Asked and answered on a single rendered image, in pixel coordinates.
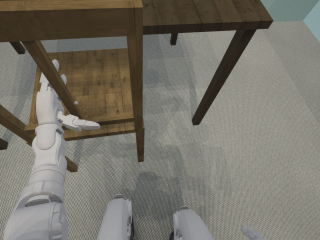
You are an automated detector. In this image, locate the right robot hand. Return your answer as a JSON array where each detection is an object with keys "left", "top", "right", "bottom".
[{"left": 241, "top": 226, "right": 267, "bottom": 240}]

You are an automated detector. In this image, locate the robot left forearm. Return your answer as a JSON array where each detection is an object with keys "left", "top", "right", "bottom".
[{"left": 3, "top": 123, "right": 67, "bottom": 240}]

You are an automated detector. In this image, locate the robot thigh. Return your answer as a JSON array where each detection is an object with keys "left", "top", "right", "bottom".
[
  {"left": 173, "top": 209, "right": 214, "bottom": 240},
  {"left": 97, "top": 198, "right": 132, "bottom": 240}
]

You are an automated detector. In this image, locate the left robot hand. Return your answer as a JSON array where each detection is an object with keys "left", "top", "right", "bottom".
[{"left": 36, "top": 59, "right": 101, "bottom": 132}]

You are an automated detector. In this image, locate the left robot thigh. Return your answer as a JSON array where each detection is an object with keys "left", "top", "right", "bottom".
[{"left": 97, "top": 198, "right": 132, "bottom": 240}]

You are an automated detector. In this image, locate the table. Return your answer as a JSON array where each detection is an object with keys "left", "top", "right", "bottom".
[{"left": 0, "top": 0, "right": 274, "bottom": 150}]

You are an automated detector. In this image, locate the robot left upper arm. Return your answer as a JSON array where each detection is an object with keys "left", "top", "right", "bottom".
[{"left": 5, "top": 201, "right": 69, "bottom": 240}]

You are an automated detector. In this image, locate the right robot thigh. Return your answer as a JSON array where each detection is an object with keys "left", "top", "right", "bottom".
[{"left": 173, "top": 209, "right": 214, "bottom": 240}]

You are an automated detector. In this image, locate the chair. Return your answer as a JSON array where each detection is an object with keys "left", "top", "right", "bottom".
[{"left": 0, "top": 0, "right": 145, "bottom": 173}]

